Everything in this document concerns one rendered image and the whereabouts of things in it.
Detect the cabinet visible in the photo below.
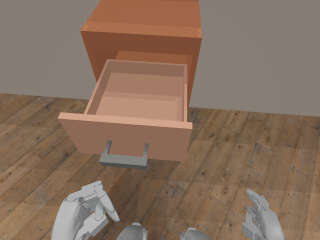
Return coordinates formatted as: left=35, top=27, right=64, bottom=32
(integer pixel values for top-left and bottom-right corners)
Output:
left=80, top=0, right=202, bottom=114

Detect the robot thigh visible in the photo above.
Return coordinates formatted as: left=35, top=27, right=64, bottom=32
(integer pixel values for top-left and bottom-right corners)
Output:
left=180, top=230, right=211, bottom=240
left=116, top=225, right=148, bottom=240

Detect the right robot thigh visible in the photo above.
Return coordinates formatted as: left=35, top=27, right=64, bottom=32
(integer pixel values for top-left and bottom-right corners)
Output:
left=180, top=230, right=211, bottom=240

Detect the right robot hand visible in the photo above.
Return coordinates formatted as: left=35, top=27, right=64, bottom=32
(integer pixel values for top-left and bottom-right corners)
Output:
left=242, top=189, right=285, bottom=240

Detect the handle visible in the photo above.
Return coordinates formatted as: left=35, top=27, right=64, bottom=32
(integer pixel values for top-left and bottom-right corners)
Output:
left=99, top=140, right=149, bottom=170

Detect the drawer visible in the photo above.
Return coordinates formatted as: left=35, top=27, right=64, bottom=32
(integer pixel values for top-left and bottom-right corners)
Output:
left=57, top=59, right=193, bottom=162

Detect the left robot thigh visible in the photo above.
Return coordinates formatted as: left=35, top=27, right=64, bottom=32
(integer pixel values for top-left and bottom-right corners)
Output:
left=116, top=225, right=148, bottom=240

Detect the left robot hand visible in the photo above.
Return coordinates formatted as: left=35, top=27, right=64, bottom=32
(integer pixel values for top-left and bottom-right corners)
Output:
left=51, top=180, right=120, bottom=240

